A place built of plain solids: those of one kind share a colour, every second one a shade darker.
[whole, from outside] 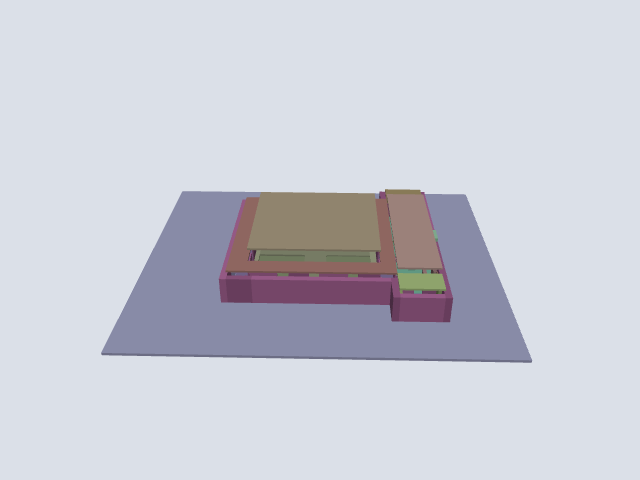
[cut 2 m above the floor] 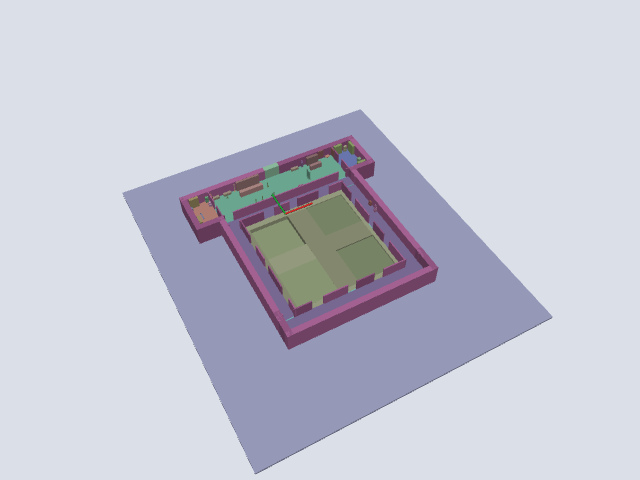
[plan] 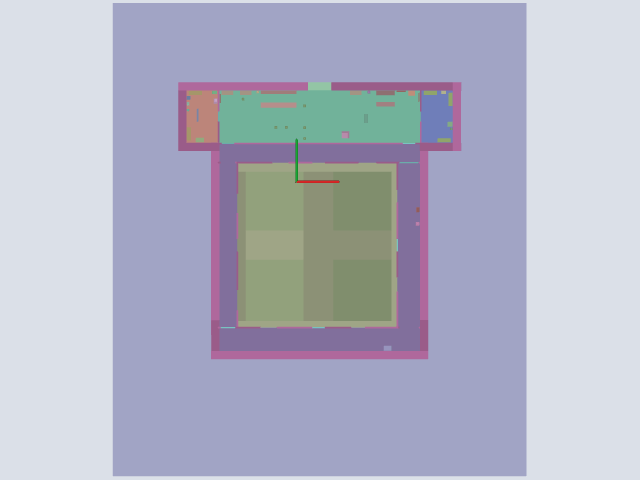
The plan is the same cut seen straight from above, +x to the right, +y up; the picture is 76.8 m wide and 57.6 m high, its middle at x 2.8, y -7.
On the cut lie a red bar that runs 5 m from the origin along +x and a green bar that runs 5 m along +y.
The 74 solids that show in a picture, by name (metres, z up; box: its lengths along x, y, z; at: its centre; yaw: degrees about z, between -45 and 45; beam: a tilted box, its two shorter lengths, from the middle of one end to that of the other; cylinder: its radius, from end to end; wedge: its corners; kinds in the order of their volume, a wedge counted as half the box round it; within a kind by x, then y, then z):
{
 "ground_under_all_1": {"box": [49.66, 56.78, 0.4], "at": [2.76, -6.95, -1.7]},
 "wall_1": {"box": [1.0, 8.25, 4.2], "at": [-13.72, 7.81, 0.55]},
 "wall_2": {"box": [4.95, 1.0, 4.2], "at": [-11.74, 4.18, 0.55]},
 "wall_3": {"box": [5.75, 1.0, 4.2], "at": [-11.34, 11.44, 0.55]},
 "wall_4": {"box": [1.0, 4.7, 4.2], "at": [-9.77, -18.96, 0.55]},
 "wall_5": {"box": [1.0, 21.6, 4.2], "at": [-9.77, -7.62, 0.55]},
 "wall_6": {"box": [1.0, 3.3, 4.2], "at": [-9.77, 3.04, 0.55]},
 "wall_7": {"box": [0.2, 2.73, 4.2], "at": [-9.37, 9.77, 0.55]},
 "wall_8": {"box": [0.2, 2.2, 4.2], "at": [-7.12, -16.52, 0.55]},
 "wall_9": {"box": [0.2, 4.65, 4.2], "at": [-7.12, -10.69, 0.55]},
 "wall_10": {"box": [0.2, 3.1, 4.2], "at": [-7.12, -5.32, 0.55]},
 "wall_11": {"box": [0.2, 3.85, 4.2], "at": [-7.12, 0.46, 0.55]},
 "wall_12": {"box": [2.88, 0.2, 4.2], "at": [-5.78, -17.52, 0.55]},
 "wall_13": {"box": [4.28, 0.2, 4.2], "at": [-5.08, 2.29, 0.55]},
 "wall_14": {"box": [11.63, 1.0, 4.2], "at": [-4.45, 11.44, 0.55]},
 "wall_15": {"box": [4.25, 0.2, 4.2], "at": [-0.27, -17.52, 0.55]},
 "wall_16": {"box": [2.85, 0.2, 4.2], "at": [0.43, 2.29, 0.55]},
 "wall_17": {"box": [20.23, 0.2, 4.2], "at": [2.62, 4.58, 0.55]},
 "wall_18": {"box": [26.05, 1.0, 4.2], "at": [2.76, -20.82, 0.55]},
 "wall_19": {"box": [3.2, 0.2, 4.2], "at": [4.96, -17.52, 0.55]},
 "wall_20": {"box": [4.05, 0.2, 4.2], "at": [5.38, 2.29, 0.55]},
 "wall_21": {"box": [11.63, 1.0, 4.2], "at": [9.97, 11.44, 0.55]},
 "wall_22": {"box": [3.98, 0.2, 4.2], "at": [10.2, -17.52, 0.55]},
 "wall_23": {"box": [2.63, 0.2, 4.2], "at": [10.87, 2.29, 0.55]},
 "wall_24": {"box": [0.2, 4.45, 4.2], "at": [12.09, -15.39, 0.55]},
 "wall_25": {"box": [0.2, 3.1, 4.2], "at": [12.09, -9.91, 0.55]},
 "wall_26": {"box": [0.2, 4.4, 4.2], "at": [12.09, -4.67, 0.55]},
 "wall_27": {"box": [0.2, 3.35, 4.2], "at": [12.09, 0.71, 0.55]},
 "wall_28": {"box": [0.2, 2.73, 4.2], "at": [14.88, 5.85, 0.55]},
 "wall_29": {"box": [0.2, 2.73, 4.2], "at": [14.88, 9.77, 0.55]},
 "wall_30": {"box": [1.0, 4.7, 4.2], "at": [15.29, -18.96, 0.55]},
 "wall_31": {"box": [1.0, 21.6, 4.2], "at": [15.29, -7.62, 0.55]},
 "wall_32": {"box": [1.0, 3.3, 4.2], "at": [15.29, 3.04, 0.55]},
 "wall_33": {"box": [5.75, 1.0, 4.2], "at": [16.86, 11.44, 0.55]},
 "wall_34": {"box": [4.95, 1.0, 4.2], "at": [17.26, 4.18, 0.55]},
 "wall_35": {"box": [1.0, 8.25, 4.2], "at": [19.24, 7.81, 0.55]},
 "floor_corr_1": {"box": [2.25, 19.8, 1.55], "at": [-8.24, -7.62, -0.78]},
 "floor_corr_2": {"box": [24.25, 2.9, 1.55], "at": [2.76, -18.96, -0.78]},
 "floor_corr_3": {"box": [24.25, 2.3, 1.55], "at": [2.76, 3.44, -0.78]},
 "floor_corr_4": {"box": [2.8, 19.8, 1.55], "at": [13.48, -7.62, -0.78]},
 "floor_gang_1": {"box": [1.0, 17.9, 1.55], "at": [-6.62, -7.76, -0.78]},
 "floor_gang_2": {"box": [6.95, 3.5, 1.55], "at": [-2.64, -7.62, -0.78]},
 "floor_gang_3": {"box": [19.2, 0.8, 1.55], "at": [2.48, -17.11, -0.78]},
 "floor_gang_4": {"box": [19.2, 1.1, 1.55], "at": [2.48, 1.74, -0.78]},
 "floor_gang_5": {"box": [3.55, 17.9, 1.55], "at": [2.61, -7.76, -0.78]},
 "floor_gang_6": {"box": [7.0, 3.5, 1.55], "at": [7.88, -7.62, -0.78]},
 "floor_gang_7": {"box": [0.7, 17.9, 1.55], "at": [11.73, -7.76, -0.78]},
 "step_tier_1": {"box": [6.95, 7.35, 1.55], "at": [-2.64, -13.04, -0.78]},
 "step_tier_2": {"box": [6.95, 7.05, 0.7], "at": [-2.64, -2.34, -1.2]},
 "step_tier_3": {"box": [7.0, 7.35, 1.27], "at": [7.88, -13.04, -0.92]},
 "step_tier_4": {"box": [7.0, 7.05, 1.37], "at": [7.88, -2.34, -0.86]},
 "floor_foyer_1": {"box": [24.25, 6.45, 1.55], "at": [2.76, 7.81, -0.78]},
 "ceil_hall_1": {"box": [19.2, 19.8, 0.3], "at": [2.48, -7.62, 5.55]},
 "ceil_corr_1": {"box": [24.25, 2.9, 0.3], "at": [2.76, -18.96, 3.4]},
 "ceil_corr_2": {"box": [24.25, 2.3, 0.3], "at": [2.76, 3.44, 3.4]},
 "ceil_corr_3": {"box": [2.8, 19.8, 0.3], "at": [13.48, -7.62, 3.4]},
 "ceil_foyer_1": {"box": [24.25, 6.45, 0.3], "at": [2.76, 7.81, 4.35]},
 "floor_cloaks_1": {"box": [3.95, 6.45, 1.55], "at": [-11.34, 7.81, -0.78]},
 "floor_store_1": {"box": [3.95, 6.45, 1.55], "at": [16.86, 7.81, -0.78]},
 "door_leaf_1": {"box": [2.8, 0.97, 4.82], "at": [2.76, 11.45, 0.86]},
 "ceil_cloaks_1": {"box": [3.95, 6.45, 0.3], "at": [-11.34, 7.81, 3.4]},
 "ceil_store_1": {"box": [3.95, 6.45, 0.3], "at": [16.86, 7.81, 3.4]},
 "bar_foyer_1": {"box": [4.3, 0.65, 1.1], "at": [-2.17, 9.18, 0.55]},
 "bar_foyer_2": {"box": [4.3, 0.4, 2.1], "at": [-2.17, 10.71, 1.05]},
 "shelves_store_1": {"box": [1.6, 0.5, 2.0], "at": [16.04, 10.65, 1.0]},
 "shelves_store_2": {"box": [1.6, 0.5, 2.0], "at": [17.68, 4.96, 1.0]},
 "shelves_store_3": {"box": [0.5, 1.6, 2.0], "at": [18.45, 9.88, 1.0]},
 "cloakroom_foyer_1": {"box": [2.25, 0.55, 1.0], "at": [10.66, 9.28, 0.5]},
 "cloakroom_foyer_2": {"box": [2.25, 0.55, 1.75], "at": [10.66, 10.63, 0.87]},
 "shelves_cloaks_1": {"box": [0.5, 1.6, 2.0], "at": [-12.94, 5.74, 1.0]},
 "shelves_cloaks_2": {"box": [1.6, 0.5, 2.0], "at": [-12.16, 10.65, 1.0]},
 "bench_foyer_1": {"box": [1.4, 0.5, 0.46], "at": [-8.31, 10.65, 0.22]},
 "bench_foyer_2": {"box": [1.4, 0.5, 0.46], "at": [-6.12, 10.65, 0.22]},
 "bench_foyer_3": {"box": [1.4, 0.5, 0.46], "at": [7.08, 10.65, 0.22]}
}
